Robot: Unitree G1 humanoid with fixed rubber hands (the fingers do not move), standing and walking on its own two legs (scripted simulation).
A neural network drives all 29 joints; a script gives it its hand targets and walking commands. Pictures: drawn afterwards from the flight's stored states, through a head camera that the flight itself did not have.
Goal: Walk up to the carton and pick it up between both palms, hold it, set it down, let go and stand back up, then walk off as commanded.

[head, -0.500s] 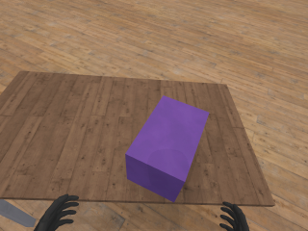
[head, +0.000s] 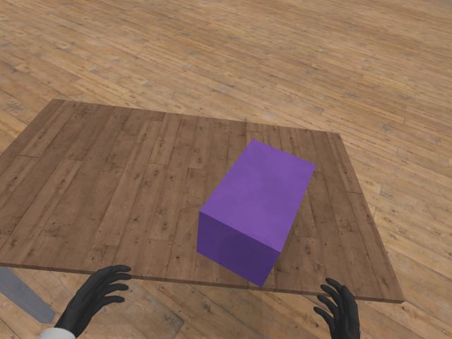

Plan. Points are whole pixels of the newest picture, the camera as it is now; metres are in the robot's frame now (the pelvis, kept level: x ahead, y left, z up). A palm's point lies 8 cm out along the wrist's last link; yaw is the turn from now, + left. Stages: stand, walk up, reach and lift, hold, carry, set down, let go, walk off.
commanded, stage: reach and lift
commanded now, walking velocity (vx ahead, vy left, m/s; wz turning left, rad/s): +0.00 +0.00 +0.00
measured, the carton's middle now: (256, 207) +0.43 -0.06 -0.06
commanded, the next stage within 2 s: none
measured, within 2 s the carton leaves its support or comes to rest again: neither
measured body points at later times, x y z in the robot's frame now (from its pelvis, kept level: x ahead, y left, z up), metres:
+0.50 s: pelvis +0.03 -0.02 +0.00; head +0.08 -0.01 +0.45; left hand +0.26 +0.22 +0.02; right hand +0.20 -0.19 +0.00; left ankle -0.02 +0.11 -0.74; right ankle +0.05 -0.18 -0.74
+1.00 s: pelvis +0.02 +0.01 +0.00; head +0.04 +0.04 +0.45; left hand +0.33 +0.20 +0.05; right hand +0.27 -0.19 +0.04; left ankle -0.02 +0.11 -0.74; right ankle +0.05 -0.18 -0.73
